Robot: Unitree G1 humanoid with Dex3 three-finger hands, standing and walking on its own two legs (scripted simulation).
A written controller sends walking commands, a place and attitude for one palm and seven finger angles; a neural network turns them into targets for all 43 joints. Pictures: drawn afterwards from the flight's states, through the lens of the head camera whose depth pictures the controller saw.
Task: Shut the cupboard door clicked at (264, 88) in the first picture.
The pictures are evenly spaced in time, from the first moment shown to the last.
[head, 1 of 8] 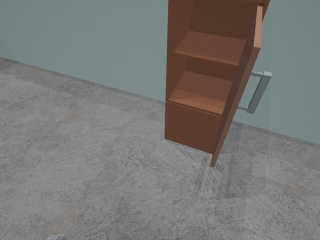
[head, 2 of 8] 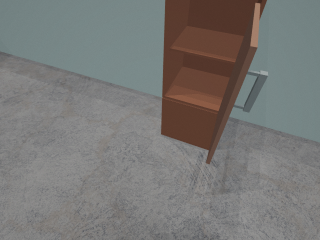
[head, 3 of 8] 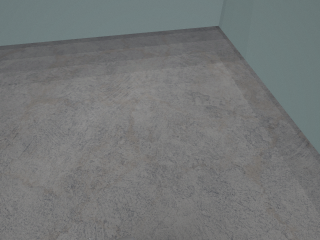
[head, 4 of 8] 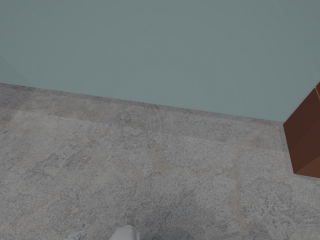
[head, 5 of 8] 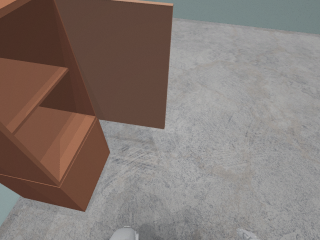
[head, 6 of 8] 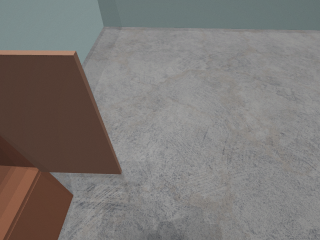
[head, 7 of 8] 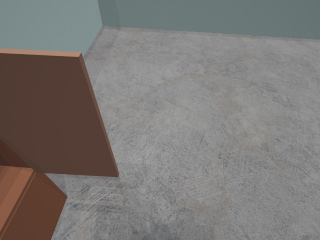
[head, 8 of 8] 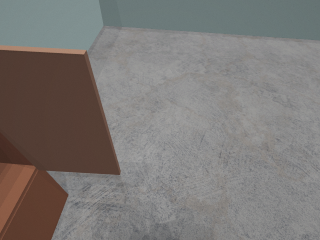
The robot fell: no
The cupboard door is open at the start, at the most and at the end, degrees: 92 92 92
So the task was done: no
